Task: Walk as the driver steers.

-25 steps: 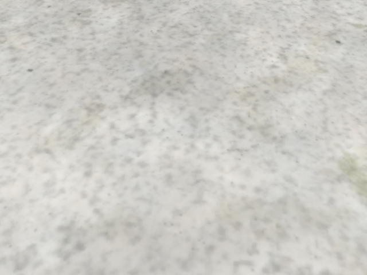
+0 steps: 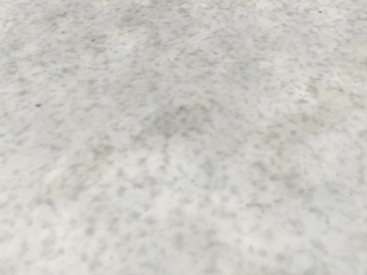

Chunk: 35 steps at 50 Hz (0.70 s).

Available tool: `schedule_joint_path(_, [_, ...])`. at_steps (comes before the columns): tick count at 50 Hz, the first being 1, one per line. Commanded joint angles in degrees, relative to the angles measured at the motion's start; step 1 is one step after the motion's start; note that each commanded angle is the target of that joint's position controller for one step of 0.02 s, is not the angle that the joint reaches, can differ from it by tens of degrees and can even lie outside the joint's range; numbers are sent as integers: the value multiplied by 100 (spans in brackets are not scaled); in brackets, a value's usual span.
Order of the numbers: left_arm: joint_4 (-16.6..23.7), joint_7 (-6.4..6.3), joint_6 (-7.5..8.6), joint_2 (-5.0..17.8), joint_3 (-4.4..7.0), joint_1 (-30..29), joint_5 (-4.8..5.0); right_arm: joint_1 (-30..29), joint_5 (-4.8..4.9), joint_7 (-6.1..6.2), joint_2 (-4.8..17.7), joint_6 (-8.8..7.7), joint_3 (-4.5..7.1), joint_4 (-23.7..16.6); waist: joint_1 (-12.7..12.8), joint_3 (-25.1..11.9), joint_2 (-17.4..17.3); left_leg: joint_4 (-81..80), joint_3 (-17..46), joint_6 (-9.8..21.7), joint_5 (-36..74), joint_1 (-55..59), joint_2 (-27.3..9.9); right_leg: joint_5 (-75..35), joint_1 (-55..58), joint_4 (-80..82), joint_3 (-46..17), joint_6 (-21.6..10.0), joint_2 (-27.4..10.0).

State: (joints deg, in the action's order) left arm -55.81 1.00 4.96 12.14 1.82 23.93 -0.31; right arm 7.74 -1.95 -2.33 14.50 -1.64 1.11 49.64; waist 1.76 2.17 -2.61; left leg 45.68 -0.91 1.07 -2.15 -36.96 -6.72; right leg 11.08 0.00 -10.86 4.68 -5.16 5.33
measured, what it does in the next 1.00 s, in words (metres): walks ahead, turning right: left foot, then right foot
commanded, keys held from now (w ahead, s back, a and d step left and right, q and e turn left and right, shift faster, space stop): w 0.04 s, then w+e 0.94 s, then w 0.02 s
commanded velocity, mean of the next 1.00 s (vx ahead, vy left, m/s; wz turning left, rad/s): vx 0.50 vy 0.00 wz -0.43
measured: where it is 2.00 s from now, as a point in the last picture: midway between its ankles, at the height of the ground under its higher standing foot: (271, 171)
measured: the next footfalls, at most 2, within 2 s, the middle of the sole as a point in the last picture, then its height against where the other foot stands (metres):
left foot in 0.18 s outside the picture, level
right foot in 0.74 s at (236, 268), level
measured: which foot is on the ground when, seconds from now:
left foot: up 0.00-0.16, down 0.18-0.72, up 0.74-1.00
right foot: down 0.00-0.20, up 0.22-0.72, down 0.74-1.00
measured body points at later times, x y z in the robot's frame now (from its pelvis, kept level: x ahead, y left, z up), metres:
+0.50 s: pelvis +0.28 +0.04 +0.00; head +0.30 +0.05 +0.45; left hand +0.43 +0.28 -0.14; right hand +0.23 -0.22 -0.13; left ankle +0.25 +0.12 -0.75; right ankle +0.34 -0.12 -0.67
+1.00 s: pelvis +0.52 -0.08 +0.00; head +0.54 -0.11 +0.45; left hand +0.67 +0.16 -0.13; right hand +0.53 -0.38 -0.12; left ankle +0.68 +0.04 -0.67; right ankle +0.48 -0.10 -0.75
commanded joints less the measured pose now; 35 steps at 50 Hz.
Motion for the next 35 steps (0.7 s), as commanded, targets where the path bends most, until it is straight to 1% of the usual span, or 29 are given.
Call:
schedule_joint_path(1, [122,-43,85,802,146,225,0,-763,29,-5,208,-86,-3,-494,90,370,541,-740,-278,-15,460,160,189,-1643,-341,515,-668,-622,-1488])
schedule_joint_path(3, [10,-75,62,794,134,426,-30,-1032,25,13,255,-102,4,-604,177,401,546,-1011,-275,57,360,169,260,-2087,26,327,-757,-622,-1621])
schedule_joint_path(5, [-53,-122,26,871,148,445,-62,-1091,19,33,327,-137,32,-688,117,390,566,-1229,-206,150,6,201,348,-2667,417,14,-920,-612,-1768])
schedule_joint_path(6, [-55,-144,8,926,163,372,-78,-990,22,47,367,-168,49,-684,34,339,594,-1357,-198,210,-242,389,423,-3050,531,-204,-968,-578,-1799])
schedule_joint_path(7, [-39,-161,-5,987,177,246,-94,-694,27,76,429,-207,82,-612,-128,203,636,-1516,-209,278,-509,845,554,-3654,539,-553,-977,-503,-1781])
schedule_joint_path(8, [-29,-157,-17,1042,191,144,-100,-115,21,123,533,-254,140,-433,-371,-102,644,-1718,-267,364,-688,1598,734,-4206,472,-1206,-952,-424,-1679])
schedule_joint_path(9, [-9,-138,-23,1004,175,58,-66,842,-37,191,699,-329,222,-135,-780,-654,448,-2037,-212,512,-437,2913,677,-3923,12,-2298,-765,-312,-1405])
schedule_joint_path(10, [195,-117,4,752,100,50,0,1850,-192,290,1184,-374,354,1,-1084,-1475,-108,-2085,1091,772,-995,4448,-616,-2091,-1121,-3964,-552,-212,-1049])
schedule_joint_path(11, [260,-109,-27,111,-9,833,203,1881,-207,279,1667,-307,490,9,-658,-2131,-1436,-2683,3578,1401,-1373,5742,-2068,1896,-3089,-5746,-280,-9,-96])
schedule_joint_path(12, [149,-169,-108,843,168,426,36,1457,-49,244,1166,-246,406,-110,-639,-1601,-319,-2917,3545,1230,-1806,5112,-1787,1679,-3476,-6160,-838,-102,-448])
schedule_joint_path(13, [240,-131,-107,824,211,31,33,927,-4,235,776,-260,297,-179,-458,-803,-67,-3069,2576,1065,-1611,4293,-1556,1122,-3516,-6046,-882,-114,-675])
schedule_joint_path(14, [270,-99,-115,661,187,-146,38,679,-3,220,545,-297,246,-188,-351,-436,12,-3289,1900,932,-1044,3696,-1317,776,-3368,-5848,-838,-82,-868])
schedule_joint_path(15, [258,-61,-178,608,204,-220,-36,640,17,242,429,-332,217,-149,-267,-251,-107,-3412,1384,790,-707,3339,-1109,633,-3220,-5690,-810,-40,-977])
schedule_joint_path(16, [249,-9,-265,530,202,-139,-100,639,43,265,349,-362,194,-90,-141,-172,-225,-3512,982,686,-470,3071,-960,546,-3057,-5610,-769,27,-1035])
schedule_joint_path(17, [262,31,-336,447,200,-163,-114,731,59,268,329,-414,191,-45,-102,-166,-228,-3569,761,668,-197,2974,-918,473,-3000,-5601,-734,65,-1036])
schedule_joint_path(19, [376,91,-427,357,200,-400,-124,890,118,272,393,-503,221,42,-37,-74,-186,-3679,331,672,249,2983,-880,211,-3280,-5540,-660,127,-1086])
schedule_joint_path(20, [448,116,-453,343,199,-587,-133,961,122,276,419,-523,235,73,-44,-20,-176,-3727,141,673,363,3019,-861,19,-3478,-5481,-621,155,-1123])
schedule_joint_path(23, [688,182,-472,325,177,-1189,-133,1188,88,285,376,-520,234,181,-109,163,-155,-3795,-363,676,636,3133,-751,-574,-3918,-4951,-498,227,-1169])
schedule_joint_path(25, [857,225,-447,278,132,-1625,-132,1254,83,291,374,-510,230,230,-173,281,-127,-3782,-675,656,832,3171,-658,-931,-3888,-4203,-348,248,-1117])
schedule_joint_path(27, [1018,263,-429,220,77,-2044,-147,1369,87,312,457,-501,247,280,-273,342,-134,-3751,-906,640,1054,3295,-685,-1162,-3710,-3484,-114,205,-1045])
schedule_joint_path(30, [1222,298,-423,271,56,-2456,-178,1642,81,355,582,-445,283,403,-385,403,-122,-3584,-1120,625,1532,3809,-865,-934,-3590,-2888,176,17,-937])
schedule_joint_path(31, [1265,300,-421,307,65,-2500,-189,1690,75,373,610,-409,293,436,-375,397,-131,-3438,-1193,605,1870,4007,-912,-746,-3535,-2761,239,-70,-874])
schedule_joint_path(33, [1263,269,-427,393,110,-2344,-199,1646,57,408,732,-338,324,450,-238,232,-236,-2837,-1384,542,3392,4295,-948,-205,-3115,-2600,434,-288,-577])
schedule_joint_path(34, [1203,239,-428,464,150,-2078,-203,1615,51,421,827,-291,352,448,-107,52,-309,-2317,-1451,522,4167,4388,-961,133,-2770,-2565,521,-415,-375])
schedule_joint_path(35, [1076,207,-405,558,212,-1600,-194,1586,47,418,916,-224,381,434,90,-229,-316,-1510,-1479,519,4529,4398,-957,384,-2266,-2437,551,-557,-160])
